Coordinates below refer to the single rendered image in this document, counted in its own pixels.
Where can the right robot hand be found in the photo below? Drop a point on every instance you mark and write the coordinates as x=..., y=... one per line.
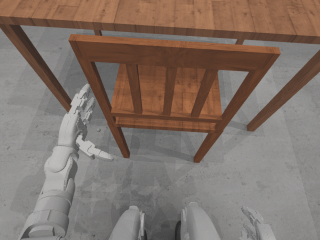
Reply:
x=262, y=231

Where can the robot right shin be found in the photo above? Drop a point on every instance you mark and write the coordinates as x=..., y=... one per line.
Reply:
x=186, y=236

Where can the robot right thigh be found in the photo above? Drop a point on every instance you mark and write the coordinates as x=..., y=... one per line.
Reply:
x=196, y=223

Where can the chair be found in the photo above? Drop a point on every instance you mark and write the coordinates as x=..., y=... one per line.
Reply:
x=169, y=84

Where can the left robot hand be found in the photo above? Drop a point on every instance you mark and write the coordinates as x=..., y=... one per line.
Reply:
x=74, y=123

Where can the left robot forearm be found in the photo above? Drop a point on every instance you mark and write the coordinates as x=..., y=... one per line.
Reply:
x=50, y=215

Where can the table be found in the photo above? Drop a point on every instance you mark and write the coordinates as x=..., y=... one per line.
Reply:
x=291, y=21

